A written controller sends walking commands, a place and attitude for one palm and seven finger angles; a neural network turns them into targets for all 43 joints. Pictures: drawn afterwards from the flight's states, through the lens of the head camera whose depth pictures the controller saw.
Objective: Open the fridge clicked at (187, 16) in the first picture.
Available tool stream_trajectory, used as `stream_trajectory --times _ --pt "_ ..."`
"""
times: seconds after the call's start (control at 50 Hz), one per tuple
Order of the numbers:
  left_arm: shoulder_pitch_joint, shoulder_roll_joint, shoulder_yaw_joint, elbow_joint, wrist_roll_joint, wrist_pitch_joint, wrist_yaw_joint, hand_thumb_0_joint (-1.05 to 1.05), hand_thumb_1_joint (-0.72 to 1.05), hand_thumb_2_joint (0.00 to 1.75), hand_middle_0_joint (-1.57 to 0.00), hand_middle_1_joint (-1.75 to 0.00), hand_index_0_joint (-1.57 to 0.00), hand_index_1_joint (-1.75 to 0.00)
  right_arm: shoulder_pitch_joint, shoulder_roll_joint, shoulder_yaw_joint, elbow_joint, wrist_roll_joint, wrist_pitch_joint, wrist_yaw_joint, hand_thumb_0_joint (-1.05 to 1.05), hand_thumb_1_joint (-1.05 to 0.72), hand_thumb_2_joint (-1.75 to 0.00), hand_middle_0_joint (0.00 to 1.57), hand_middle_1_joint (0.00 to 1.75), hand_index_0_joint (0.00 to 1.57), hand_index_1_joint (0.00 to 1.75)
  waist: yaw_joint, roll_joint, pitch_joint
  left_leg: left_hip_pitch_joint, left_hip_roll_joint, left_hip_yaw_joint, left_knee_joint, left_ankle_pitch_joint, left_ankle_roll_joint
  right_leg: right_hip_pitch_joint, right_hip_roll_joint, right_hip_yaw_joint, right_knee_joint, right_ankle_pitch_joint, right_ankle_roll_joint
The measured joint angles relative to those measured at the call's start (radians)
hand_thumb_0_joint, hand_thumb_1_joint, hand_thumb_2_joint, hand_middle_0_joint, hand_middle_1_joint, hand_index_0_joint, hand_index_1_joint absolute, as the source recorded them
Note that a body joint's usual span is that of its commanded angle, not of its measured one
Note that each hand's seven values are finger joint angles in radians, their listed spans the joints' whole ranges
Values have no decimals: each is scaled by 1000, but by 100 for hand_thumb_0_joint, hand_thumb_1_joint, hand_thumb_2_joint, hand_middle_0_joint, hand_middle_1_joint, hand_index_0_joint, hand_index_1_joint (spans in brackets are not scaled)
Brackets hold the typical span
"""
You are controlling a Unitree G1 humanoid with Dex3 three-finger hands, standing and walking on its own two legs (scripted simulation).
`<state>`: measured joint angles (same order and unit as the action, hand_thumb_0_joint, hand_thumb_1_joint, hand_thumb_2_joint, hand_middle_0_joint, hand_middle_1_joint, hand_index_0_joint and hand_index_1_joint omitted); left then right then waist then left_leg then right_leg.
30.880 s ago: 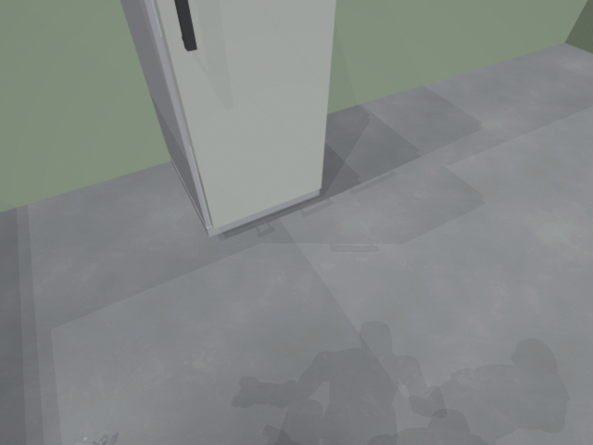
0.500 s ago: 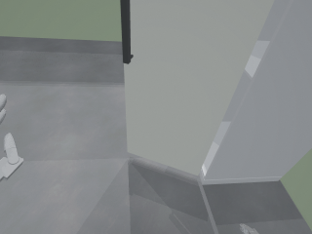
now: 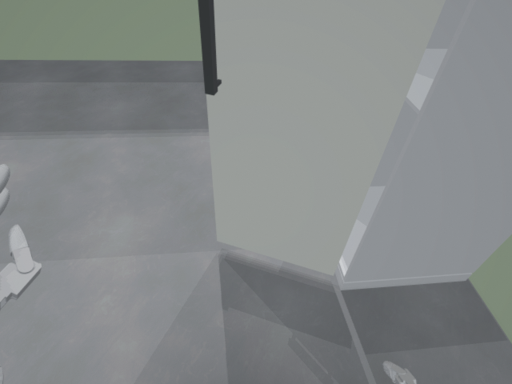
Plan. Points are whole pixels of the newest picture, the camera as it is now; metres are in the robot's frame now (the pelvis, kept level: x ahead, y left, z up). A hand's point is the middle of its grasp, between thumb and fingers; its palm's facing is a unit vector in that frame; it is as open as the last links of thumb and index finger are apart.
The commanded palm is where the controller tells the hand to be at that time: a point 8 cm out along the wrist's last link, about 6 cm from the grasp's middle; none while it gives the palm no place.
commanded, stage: let the arm hang, fingers relaxed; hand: left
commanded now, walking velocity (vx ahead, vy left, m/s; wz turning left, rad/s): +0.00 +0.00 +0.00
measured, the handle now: (211, 18) +0.83 +0.18 +0.26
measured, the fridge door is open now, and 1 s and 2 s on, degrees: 66 66 66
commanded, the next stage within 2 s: look to check the result in 1.10 s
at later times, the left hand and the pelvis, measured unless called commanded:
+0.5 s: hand out of the picture -0.01 +0.23 -0.16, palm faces +0.04 -0.97 -0.26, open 7.2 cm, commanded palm none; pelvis +0.00 +0.01 +0.01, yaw +4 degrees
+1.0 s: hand out of the picture +0.13 +0.28 -0.13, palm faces -0.01 -0.94 -0.35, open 7.4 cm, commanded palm none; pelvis +0.03 +0.02 +0.02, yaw +3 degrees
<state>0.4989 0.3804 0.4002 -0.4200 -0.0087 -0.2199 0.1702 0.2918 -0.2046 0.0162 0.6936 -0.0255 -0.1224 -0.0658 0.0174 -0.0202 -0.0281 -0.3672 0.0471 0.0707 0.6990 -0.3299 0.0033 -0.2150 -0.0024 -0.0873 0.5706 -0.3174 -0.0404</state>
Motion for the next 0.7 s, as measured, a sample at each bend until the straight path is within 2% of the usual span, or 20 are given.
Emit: stream_trajectory --times 0.02,0.04,0.08,0.12,0.16,0.18,0.2,0.26,0.3,0.36,0.42,0.54,0.7 --pt "-28 -6 -24 44 14 -2 -14 1 88 90 -21 -30 -21 -30 -3 -22 -10 2 -1 -14 19 2 -90 -90 20 30 20 30 0 21 -6 11 9 -12 -53 104 12 -20 1 -19 32 -10 8" --pt "-73 -8 -62 124 23 21 -39 1 89 90 -21 -30 -21 -30 -13 -50 -20 5 1 -7 40 2 -90 -90 20 30 20 30 -3 44 -14 1 9 -26 -61 118 14 -59 -2 -26 99 -37 21" --pt "-167 -20 -144 354 32 117 -85 0 89 90 -21 -30 -20 -30 -65 -80 -28 32 -7 48 58 2 -90 -90 20 30 20 30 -14 54 -16 -42 -19 -27 -12 79 18 -140 -19 22 259 -166 42" --pt "-242 -47 -224 614 35 208 -122 0 90 90 -20 -30 -20 -30 -106 -90 -26 49 -21 86 61 1 -90 -90 20 30 20 30 -39 59 -8 -56 -41 -31 -10 72 21 -176 -21 69 327 -218 48" --pt "-285 -73 -302 837 35 257 -149 0 90 90 -20 -30 -20 -30 -129 -85 -14 57 -22 105 62 1 -91 -90 20 30 20 30 -54 46 11 -54 -55 -31 -23 86 13 -145 -23 92 220 -142 45" --pt "-291 -86 -337 926 36 265 -158 1 90 90 -20 -30 -20 -30 -138 -78 -9 64 -17 112 65 1 -91 -90 20 30 20 30 -57 30 23 -52 -59 -26 -24 89 9 -130 -27 101 163 -63 41" --pt "-293 -110 -368 1012 38 268 -165 1 90 90 -20 -30 -20 -30 -145 -73 -9 78 -11 120 68 1 -91 -90 20 30 20 30 -63 28 39 -46 -56 -31 -29 92 5 -124 -23 96 156 -34 38" --pt "-267 -187 -442 1214 40 275 -181 1 91 90 -20 -30 -20 -30 -134 -55 -12 135 -7 147 72 1 -91 -90 20 30 20 30 -73 21 65 -21 -47 -57 -63 71 -3 -85 -10 72 101 -28 32" --pt "-258 -203 -416 1287 26 254 -158 -1 96 90 -21 -30 -21 -30 -113 -43 -14 182 -5 152 70 1 -91 -90 20 30 20 30 -60 15 86 -6 -34 -77 -106 138 -5 -59 7 55 48 -9 27" --pt "-259 -171 -407 1374 30 238 -161 -2 99 90 -22 -30 -21 -30 -90 -27 -14 266 -5 157 65 1 -91 -90 20 30 20 30 -34 4 111 18 -23 -86 -148 155 -11 -21 19 49 -27 28 26" --pt "-256 -141 -402 1443 29 236 -166 -1 98 90 -21 -30 -21 -30 -73 -24 -19 330 -2 161 60 1 -91 -90 20 30 20 30 -22 10 117 39 -20 -85 -190 163 -8 10 24 50 -95 60 29" --pt "-268 -85 -388 1533 29 231 -168 0 93 90 -21 -30 -21 -30 -73 -44 -32 400 4 151 57 1 -91 -90 20 30 20 30 -18 26 121 77 -30 -70 -255 186 4 46 12 63 -161 88 38" --pt "-335 -32 -384 1565 29 216 -167 1 91 90 -21 -30 -20 -30 -138 -95 -40 432 8 137 59 1 -91 -90 20 30 20 30 -22 41 107 123 -48 -51 -305 196 15 78 -7 80 -190 91 52"
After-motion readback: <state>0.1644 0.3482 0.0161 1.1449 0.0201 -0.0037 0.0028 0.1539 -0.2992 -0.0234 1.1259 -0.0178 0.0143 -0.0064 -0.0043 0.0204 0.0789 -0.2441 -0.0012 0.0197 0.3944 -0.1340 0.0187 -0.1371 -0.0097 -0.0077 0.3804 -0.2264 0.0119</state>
